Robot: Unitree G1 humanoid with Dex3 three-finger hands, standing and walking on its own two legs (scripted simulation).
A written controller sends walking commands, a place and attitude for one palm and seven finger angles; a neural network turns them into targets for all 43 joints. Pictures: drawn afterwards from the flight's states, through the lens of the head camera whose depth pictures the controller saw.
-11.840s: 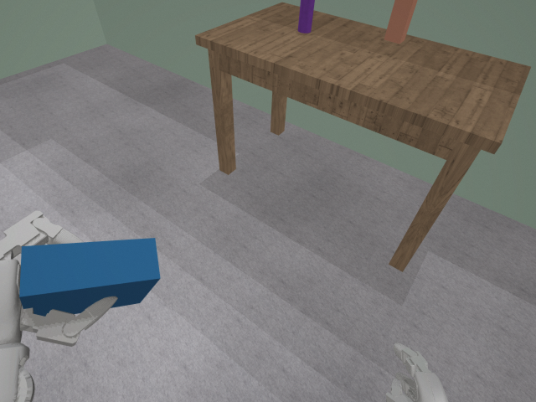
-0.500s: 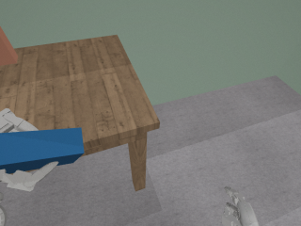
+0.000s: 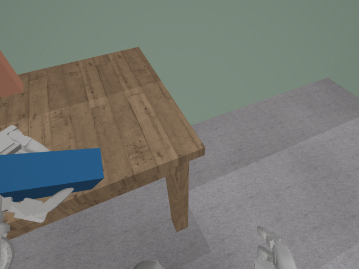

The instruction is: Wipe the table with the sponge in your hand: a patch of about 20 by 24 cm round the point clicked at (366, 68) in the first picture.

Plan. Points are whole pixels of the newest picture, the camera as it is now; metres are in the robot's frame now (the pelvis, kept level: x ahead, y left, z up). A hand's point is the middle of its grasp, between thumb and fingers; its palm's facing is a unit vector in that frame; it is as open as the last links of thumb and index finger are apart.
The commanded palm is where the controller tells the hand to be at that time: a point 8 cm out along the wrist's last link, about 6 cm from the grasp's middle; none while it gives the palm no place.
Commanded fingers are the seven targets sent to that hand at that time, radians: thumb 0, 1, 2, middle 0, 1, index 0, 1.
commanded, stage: shuffle to correct the standing spot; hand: left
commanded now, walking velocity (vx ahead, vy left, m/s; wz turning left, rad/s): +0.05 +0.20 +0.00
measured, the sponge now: (69, 174) +0.24 +0.19 +0.17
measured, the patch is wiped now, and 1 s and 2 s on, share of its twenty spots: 0.00 0.00 0.00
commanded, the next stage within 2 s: come to a stop and stand still in 0.54 s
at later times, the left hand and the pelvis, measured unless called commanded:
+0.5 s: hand out of the picture +0.23 +0.35 +0.21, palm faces +0.38 -0.81 -0.45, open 9.2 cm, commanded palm +0.18 +0.39 +0.20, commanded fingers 0.00 0.10 1.30 -1.20 -1.60 -1.20 -1.60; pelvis +0.02 +0.12 +0.01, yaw -2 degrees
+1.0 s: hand out of the picture +0.25 +0.46 +0.19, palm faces +0.39 -0.85 -0.36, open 9.2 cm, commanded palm +0.19 +0.48 +0.20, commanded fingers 0.00 0.10 1.30 -1.20 -1.60 -1.20 -1.60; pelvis +0.02 +0.21 +0.02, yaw -3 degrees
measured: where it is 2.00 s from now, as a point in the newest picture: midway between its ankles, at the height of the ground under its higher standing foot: outside the picture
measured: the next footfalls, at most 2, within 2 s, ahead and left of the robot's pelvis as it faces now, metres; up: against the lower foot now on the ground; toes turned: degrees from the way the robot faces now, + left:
left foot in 0.18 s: +0.09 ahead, +0.19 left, +0.00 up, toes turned +2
right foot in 0.36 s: +0.05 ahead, -0.02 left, +0.00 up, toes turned -7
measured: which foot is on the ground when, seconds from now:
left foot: up 0.00-0.16, down 0.18-0.38, up 0.40-0.58, down 0.60-1.00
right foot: down 0.00-0.20, up 0.22-0.34, down 0.36-0.62, up 0.64-0.72, down 0.74-1.00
